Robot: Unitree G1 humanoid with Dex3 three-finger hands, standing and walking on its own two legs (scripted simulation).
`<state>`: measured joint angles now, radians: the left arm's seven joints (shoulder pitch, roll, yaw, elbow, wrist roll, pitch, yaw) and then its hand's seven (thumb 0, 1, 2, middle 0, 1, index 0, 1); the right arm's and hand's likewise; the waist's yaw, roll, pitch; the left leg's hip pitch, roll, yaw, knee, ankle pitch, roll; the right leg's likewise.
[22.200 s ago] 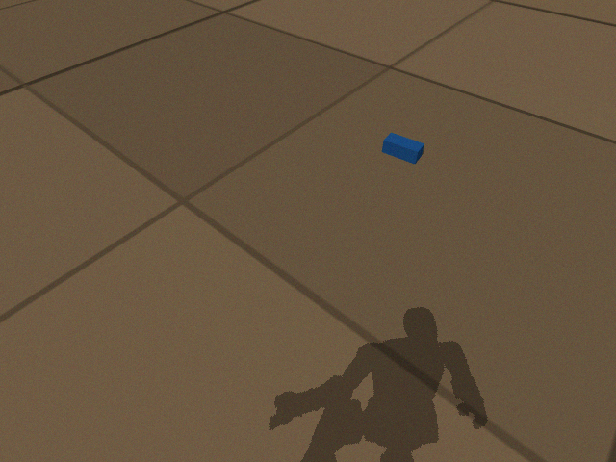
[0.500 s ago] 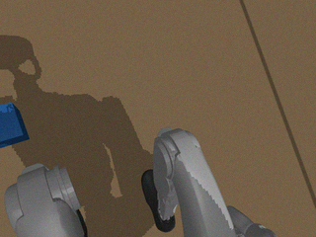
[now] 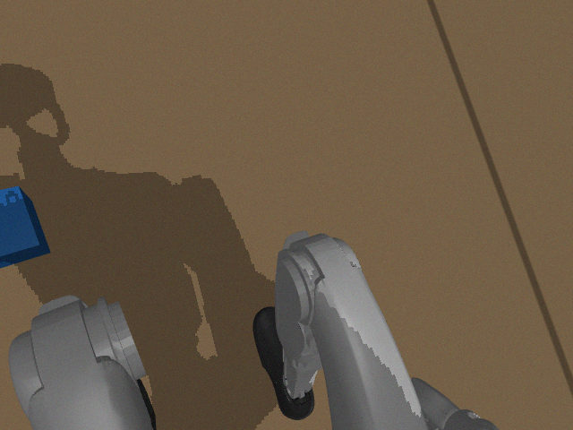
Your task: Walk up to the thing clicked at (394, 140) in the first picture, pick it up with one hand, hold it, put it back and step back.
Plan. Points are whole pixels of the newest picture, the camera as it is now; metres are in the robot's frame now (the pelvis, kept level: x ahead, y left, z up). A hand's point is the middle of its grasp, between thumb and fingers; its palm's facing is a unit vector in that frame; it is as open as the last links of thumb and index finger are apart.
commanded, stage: close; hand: left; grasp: from above
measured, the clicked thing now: out of the picture +0.41 +0.35 -0.25
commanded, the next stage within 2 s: settle in 0.64 s
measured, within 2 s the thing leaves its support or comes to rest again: leaves its support in 1.16 s
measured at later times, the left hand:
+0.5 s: hand out of the picture +0.40 +0.35 -0.22, palm faces -0.44 -0.16 -0.88, open 11.7 cm
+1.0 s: hand out of the picture +0.40 +0.35 -0.22, palm faces -0.44 -0.17 -0.88, open 11.7 cm
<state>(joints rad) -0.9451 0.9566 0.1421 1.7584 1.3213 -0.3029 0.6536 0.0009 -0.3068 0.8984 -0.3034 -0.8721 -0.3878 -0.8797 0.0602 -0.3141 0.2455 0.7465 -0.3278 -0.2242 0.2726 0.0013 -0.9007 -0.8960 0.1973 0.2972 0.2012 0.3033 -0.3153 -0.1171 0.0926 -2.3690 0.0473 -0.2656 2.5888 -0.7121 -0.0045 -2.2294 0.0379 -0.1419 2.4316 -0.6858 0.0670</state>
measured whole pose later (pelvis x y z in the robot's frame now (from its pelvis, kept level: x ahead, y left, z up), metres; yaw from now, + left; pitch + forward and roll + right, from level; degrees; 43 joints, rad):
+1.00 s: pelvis +0.00 +0.00 +0.00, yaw +0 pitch +26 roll -12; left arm -0.94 0.95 0.17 1.72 1.31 -0.29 0.61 0.00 -0.31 0.82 -0.45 -0.91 -0.51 -0.83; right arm 0.08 -0.32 0.24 0.73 -0.32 -0.22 0.26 0.00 -0.92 -0.90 0.20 0.30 0.20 0.30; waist -0.32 -0.11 0.10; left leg -2.37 0.04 -0.26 2.59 -0.71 -0.01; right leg -2.24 0.04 -0.14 2.44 -0.68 0.07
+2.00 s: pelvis -0.01 -0.01 +0.06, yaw +6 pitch +33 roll -8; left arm -0.79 0.72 0.11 1.18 1.20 -0.21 0.24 -0.01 -0.29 0.72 -0.58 -0.73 -0.62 -0.67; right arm 0.17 -0.28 0.01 0.73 -0.11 -0.03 0.16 0.00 -0.92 -0.90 0.20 0.30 0.20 0.30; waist -0.18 0.01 -0.07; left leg -2.27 0.04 -0.14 2.33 -0.65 0.00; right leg -2.17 -0.01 -0.06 2.25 -0.67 0.04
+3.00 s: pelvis +0.02 +0.01 +0.35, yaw +12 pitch +19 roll -3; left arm -0.29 0.49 -0.11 0.72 1.00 -0.03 0.08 -0.01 -0.26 0.70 -0.55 -0.74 -0.59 -0.68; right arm 0.21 -0.24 -0.03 0.71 0.03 -0.02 -0.04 0.01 -0.90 -0.90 0.20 0.30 0.20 0.30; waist -0.07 0.03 -0.15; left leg -1.17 0.06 -0.02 1.35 -0.52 0.01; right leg -1.12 -0.02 -0.02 1.30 -0.51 0.04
